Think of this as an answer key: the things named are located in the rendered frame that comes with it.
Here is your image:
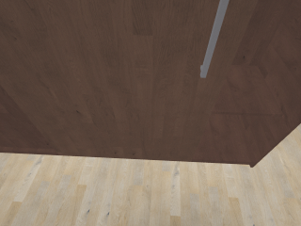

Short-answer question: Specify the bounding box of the wardrobe door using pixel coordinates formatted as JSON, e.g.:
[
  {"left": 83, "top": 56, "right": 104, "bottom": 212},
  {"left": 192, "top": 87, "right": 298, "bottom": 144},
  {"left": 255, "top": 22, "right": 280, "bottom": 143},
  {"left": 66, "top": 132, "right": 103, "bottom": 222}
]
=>
[
  {"left": 0, "top": 85, "right": 54, "bottom": 150},
  {"left": 0, "top": 0, "right": 258, "bottom": 162}
]

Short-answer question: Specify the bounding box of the handle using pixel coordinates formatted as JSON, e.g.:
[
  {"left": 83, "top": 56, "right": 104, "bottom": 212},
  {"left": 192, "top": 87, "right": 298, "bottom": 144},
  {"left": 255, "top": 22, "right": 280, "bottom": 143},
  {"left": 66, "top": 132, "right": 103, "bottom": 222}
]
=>
[{"left": 200, "top": 0, "right": 229, "bottom": 78}]

